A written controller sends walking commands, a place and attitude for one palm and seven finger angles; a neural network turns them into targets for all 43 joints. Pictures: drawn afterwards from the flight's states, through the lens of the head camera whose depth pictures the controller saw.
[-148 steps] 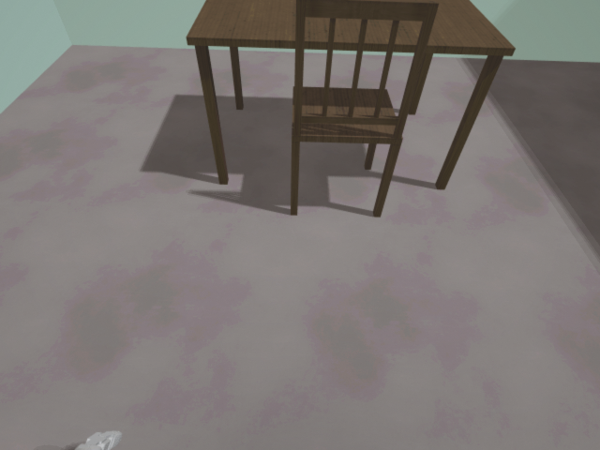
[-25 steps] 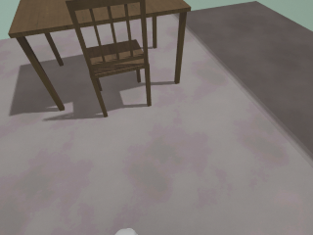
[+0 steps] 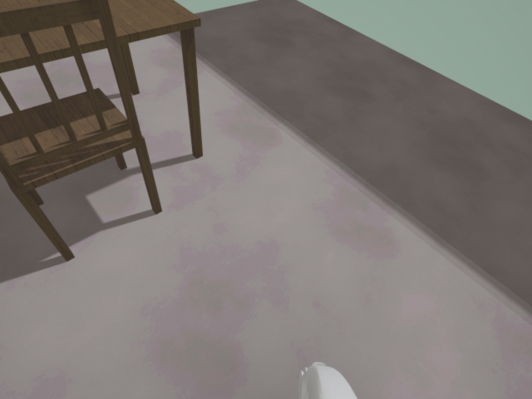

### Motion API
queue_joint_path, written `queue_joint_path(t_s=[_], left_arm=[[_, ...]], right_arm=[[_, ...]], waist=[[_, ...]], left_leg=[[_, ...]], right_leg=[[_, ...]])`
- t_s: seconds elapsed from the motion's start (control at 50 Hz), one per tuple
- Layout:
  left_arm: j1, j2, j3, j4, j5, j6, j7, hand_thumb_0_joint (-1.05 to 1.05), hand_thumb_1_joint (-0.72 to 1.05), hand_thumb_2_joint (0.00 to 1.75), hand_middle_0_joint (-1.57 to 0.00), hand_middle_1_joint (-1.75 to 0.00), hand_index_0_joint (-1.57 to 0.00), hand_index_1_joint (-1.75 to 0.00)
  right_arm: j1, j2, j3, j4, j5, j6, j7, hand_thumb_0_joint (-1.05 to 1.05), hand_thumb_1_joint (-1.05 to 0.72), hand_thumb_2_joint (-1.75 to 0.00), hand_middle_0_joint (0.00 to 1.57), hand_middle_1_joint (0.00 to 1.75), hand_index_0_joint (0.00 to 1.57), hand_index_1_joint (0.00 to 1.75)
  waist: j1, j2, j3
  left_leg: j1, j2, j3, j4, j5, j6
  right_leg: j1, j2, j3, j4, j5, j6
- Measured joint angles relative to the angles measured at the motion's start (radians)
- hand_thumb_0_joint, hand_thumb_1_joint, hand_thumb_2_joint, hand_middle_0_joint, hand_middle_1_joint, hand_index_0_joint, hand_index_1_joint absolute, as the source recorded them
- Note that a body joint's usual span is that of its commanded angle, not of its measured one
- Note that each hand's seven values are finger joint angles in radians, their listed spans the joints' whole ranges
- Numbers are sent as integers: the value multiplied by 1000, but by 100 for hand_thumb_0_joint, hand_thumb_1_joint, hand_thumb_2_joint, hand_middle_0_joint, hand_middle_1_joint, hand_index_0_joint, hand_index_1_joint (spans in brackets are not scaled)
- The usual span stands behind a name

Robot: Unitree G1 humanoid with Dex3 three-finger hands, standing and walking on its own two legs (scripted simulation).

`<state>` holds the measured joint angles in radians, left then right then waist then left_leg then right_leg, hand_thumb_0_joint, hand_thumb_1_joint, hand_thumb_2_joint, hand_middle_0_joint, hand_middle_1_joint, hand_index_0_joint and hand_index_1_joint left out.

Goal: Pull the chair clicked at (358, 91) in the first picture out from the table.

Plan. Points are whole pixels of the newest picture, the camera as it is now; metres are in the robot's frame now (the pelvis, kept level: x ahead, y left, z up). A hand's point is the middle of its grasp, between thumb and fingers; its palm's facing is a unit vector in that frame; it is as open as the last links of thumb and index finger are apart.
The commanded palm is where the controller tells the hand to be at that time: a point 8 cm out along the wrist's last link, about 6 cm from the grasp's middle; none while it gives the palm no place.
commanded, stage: walk to a spot facing it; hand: left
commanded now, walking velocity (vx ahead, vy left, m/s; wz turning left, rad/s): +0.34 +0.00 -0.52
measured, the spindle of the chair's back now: (52, 93) +0.82 +0.63 -0.08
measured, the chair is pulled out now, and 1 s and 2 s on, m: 0.00 0.00 0.00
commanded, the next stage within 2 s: turn to face it in 1.20 s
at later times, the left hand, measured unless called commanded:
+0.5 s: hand (185, 289) +0.34 +0.17 -0.17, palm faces -0.22 -0.95 -0.23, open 7.2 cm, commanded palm none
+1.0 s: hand (227, 186) +0.63 +0.13 -0.17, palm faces -0.44 -0.89 -0.16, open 7.4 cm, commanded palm none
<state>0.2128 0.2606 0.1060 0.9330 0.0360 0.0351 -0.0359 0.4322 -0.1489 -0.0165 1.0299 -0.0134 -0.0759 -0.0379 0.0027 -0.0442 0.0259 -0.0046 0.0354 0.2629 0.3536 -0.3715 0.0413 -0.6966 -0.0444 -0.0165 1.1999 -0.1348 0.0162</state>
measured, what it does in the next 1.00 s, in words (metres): walks ahead, turning right: right foot, then left foot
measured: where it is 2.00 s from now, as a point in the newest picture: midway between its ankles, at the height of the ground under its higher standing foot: (279, 301)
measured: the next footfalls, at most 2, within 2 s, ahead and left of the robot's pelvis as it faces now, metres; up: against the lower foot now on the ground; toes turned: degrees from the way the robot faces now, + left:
right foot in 0.22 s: +0.23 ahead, -0.08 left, +0.00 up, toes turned -16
left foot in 0.64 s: +0.49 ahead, +0.10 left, +0.00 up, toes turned -8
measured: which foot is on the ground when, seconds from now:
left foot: down 0.00-0.22, up 0.24-0.62, down 0.64-1.00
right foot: up 0.00-0.20, down 0.22-0.66, up 0.68-1.00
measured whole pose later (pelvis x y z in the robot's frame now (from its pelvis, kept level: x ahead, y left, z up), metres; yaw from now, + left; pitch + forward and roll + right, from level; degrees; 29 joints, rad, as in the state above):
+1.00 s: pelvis +0.47 +0.00 +0.00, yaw -30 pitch +0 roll -1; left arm 0.20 0.20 0.09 0.95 0.03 0.03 -0.04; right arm 0.33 -0.18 -0.06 1.02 -0.02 -0.07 -0.03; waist 0.01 -0.04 0.05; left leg -0.04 0.11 0.37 0.40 -0.34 -0.01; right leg -0.64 -0.11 -0.09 1.01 -0.16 0.04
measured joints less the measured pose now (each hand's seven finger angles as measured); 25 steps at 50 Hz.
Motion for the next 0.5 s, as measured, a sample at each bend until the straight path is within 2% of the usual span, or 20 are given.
queue_joint_path(t_s=[0.08, 0.14, 0.18, 0.22, 0.24, 0.26, 0.28, 0.32, 0.36, 0.4, 0.44, 0.5], left_arm=[[-63, -29, -19, -3, -2, 5, -7, 1, 91, 90, -20, -30, -20, -30], [-113, -50, -36, -8, -5, -4, -8, 1, 91, 90, -20, -30, -20, -30], [-132, -59, -45, -13, -5, -17, -6, 1, 91, 90, -20, -30, -20, -30], [-128, -63, -53, -16, -3, -41, -6, 1, 91, 90, -20, -30, -20, -30], [-121, -65, -56, -18, -4, -56, -4, 1, 91, 90, -20, -30, -20, -30], [-115, -69, -58, -18, -12, -66, 3, 1, 91, 90, -20, -30, -20, -30], [-107, -70, -60, -15, -21, -70, 9, 1, 91, 90, -20, -30, -20, -30], [-78, -68, -61, 2, -30, -71, 20, 1, 91, 90, -20, -30, -20, -30], [-42, -65, -55, 27, -34, -76, 35, 0, 91, 90, -20, -30, -21, -30], [-12, -54, -48, 48, -28, -82, 44, 0, 93, 90, -21, -30, -21, -30], [14, -51, -47, 67, -21, -84, 43, 0, 93, 90, -21, -30, -21, -30], [47, -52, -48, 83, -17, -90, 38, 0, 93, 90, -21, -30, -21, -30]], right_arm=[[64, 6, 2, 42, -7, 1, -2, 0, -91, -90, 20, 30, 20, 29], [97, 13, 4, 63, -10, 8, 1, 0, -91, -90, 20, 30, 20, 29], [115, 19, 3, 78, -8, 16, 5, 0, -91, -90, 20, 30, 20, 29], [140, 25, 2, 88, -1, 26, 11, 0, -91, -90, 20, 30, 20, 29], [145, 26, 2, 89, 7, 33, 15, 0, -91, -90, 20, 30, 20, 29], [127, 24, -1, 91, 12, 43, 16, 0, -91, -90, 20, 30, 20, 30], [99, 23, -6, 87, 14, 51, 16, 0, -91, -90, 20, 30, 20, 30], [38, 23, -11, 62, 10, 55, 18, 1, -91, -90, 20, 30, 20, 29], [-26, 23, -14, 25, 3, 53, 20, 1, -91, -90, 20, 30, 20, 29], [-87, 20, -18, -17, -2, 49, 21, 1, -91, -90, 20, 30, 20, 29], [-144, 10, -26, -51, -8, 48, 18, 1, -92, -90, 20, 30, 20, 29], [-212, -18, -35, -82, -8, 43, 29, 1, -94, -90, 20, 30, 20, 29]], waist=[[-31, 14, 35], [-51, 23, 65], [-56, 19, 77], [-52, 2, 72], [-43, -5, 62], [-38, 1, 64], [-40, 7, 72], [-47, 12, 72], [-50, 16, 56], [-49, 26, 35], [-46, 42, 18], [-28, 62, 3]], left_leg=[[72, 2, 44, -29, -45, -9], [118, 14, 79, -19, -92, -27], [126, 29, 106, 58, -126, -45], [83, 57, 117, 269, -135, -61], [12, 71, 87, 461, -125, -67], [-74, 78, 20, 664, -136, -66], [-155, 76, -51, 830, -125, -61], [-299, 80, -148, 999, -48, -63], [-417, 105, -198, 1003, 7, -69], [-509, 130, -225, 924, 27, -78], [-570, 148, -234, 820, 58, -89], [-599, 156, -225, 636, 125, -100]], right_leg=[[22, -3, -68, -191, 4, -17], [84, 31, -132, -377, -41, -50], [146, 68, -168, -470, -76, -80], [252, 90, -193, -570, -63, -120], [271, 95, -185, -572, -101, -163], [272, 106, -176, -539, -134, -177], [291, 116, -171, -528, -156, -177], [351, 130, -155, -566, -162, -143], [410, 142, -130, -631, -152, -131], [454, 144, -103, -687, -147, -132], [490, 139, -78, -726, -149, -123], [534, 123, -46, -759, -169, -98]])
